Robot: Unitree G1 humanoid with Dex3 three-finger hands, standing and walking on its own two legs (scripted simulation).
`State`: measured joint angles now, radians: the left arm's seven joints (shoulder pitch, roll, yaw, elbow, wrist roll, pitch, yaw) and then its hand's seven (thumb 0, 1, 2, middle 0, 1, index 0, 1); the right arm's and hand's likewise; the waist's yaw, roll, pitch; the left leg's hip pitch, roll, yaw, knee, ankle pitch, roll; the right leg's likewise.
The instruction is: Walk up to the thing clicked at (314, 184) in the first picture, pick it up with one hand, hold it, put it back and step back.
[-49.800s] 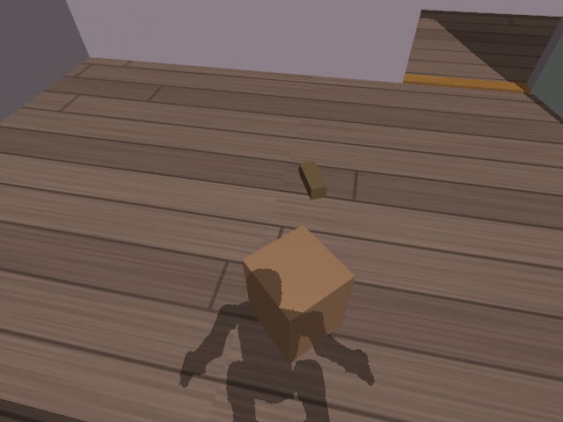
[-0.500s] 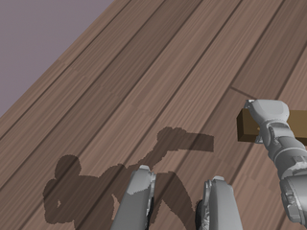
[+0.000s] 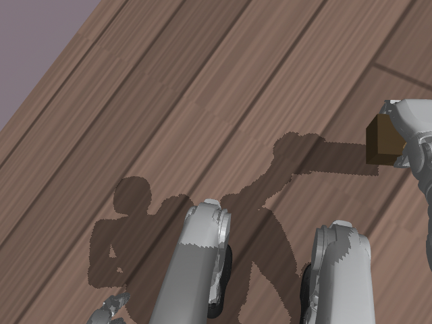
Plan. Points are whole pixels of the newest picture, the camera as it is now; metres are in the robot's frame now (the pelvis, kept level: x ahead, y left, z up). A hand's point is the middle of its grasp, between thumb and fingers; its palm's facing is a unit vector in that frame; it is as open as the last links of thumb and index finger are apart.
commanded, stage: crouch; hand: right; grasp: from above
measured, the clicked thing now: (431, 142) +0.49 -0.30 -0.20
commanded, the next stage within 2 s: lower in 0.68 s
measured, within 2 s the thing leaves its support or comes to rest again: rests again in 1.84 s
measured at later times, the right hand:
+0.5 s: hand (390, 143) +0.49 -0.24 -0.23, palm faces -0.46 +0.02 -0.89, open 10.8 cm
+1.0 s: hand (386, 146) +0.50 -0.25 -0.27, palm faces -0.49 +0.02 -0.87, open 10.8 cm
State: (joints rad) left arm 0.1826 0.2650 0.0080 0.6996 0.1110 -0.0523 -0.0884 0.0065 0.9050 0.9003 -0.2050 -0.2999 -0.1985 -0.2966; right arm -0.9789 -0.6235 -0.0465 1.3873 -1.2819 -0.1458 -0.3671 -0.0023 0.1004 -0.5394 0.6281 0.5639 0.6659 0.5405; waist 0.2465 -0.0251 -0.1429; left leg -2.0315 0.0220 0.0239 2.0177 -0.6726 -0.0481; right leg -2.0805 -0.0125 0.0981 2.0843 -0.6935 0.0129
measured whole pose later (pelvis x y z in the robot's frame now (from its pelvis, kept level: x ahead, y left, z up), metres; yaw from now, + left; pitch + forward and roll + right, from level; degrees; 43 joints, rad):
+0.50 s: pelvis -0.01 +0.00 -0.06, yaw +2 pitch +38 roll +7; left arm 0.22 0.26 -0.05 0.70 0.13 -0.03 -0.13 0.01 0.91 0.90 -0.21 -0.30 -0.20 -0.30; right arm -1.06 -0.73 -0.08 1.47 -1.32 -0.19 -0.37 0.00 0.09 -0.54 0.62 0.57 0.66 0.55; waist 0.30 -0.01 -0.06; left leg -2.18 0.01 0.03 2.18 -0.67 -0.06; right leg -2.24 -0.01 0.12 2.26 -0.69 0.01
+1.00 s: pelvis -0.01 +0.00 -0.09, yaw +3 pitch +37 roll +9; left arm 0.20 0.28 -0.11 0.68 0.14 -0.04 -0.14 0.00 0.92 0.90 -0.20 -0.30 -0.20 -0.30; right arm -1.11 -0.80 -0.07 1.53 -1.31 -0.19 -0.35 0.00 0.11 -0.54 0.64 0.56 0.67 0.54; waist 0.33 0.01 -0.01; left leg -2.24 0.00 0.05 2.26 -0.66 -0.06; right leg -2.32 0.00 0.15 2.36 -0.69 0.01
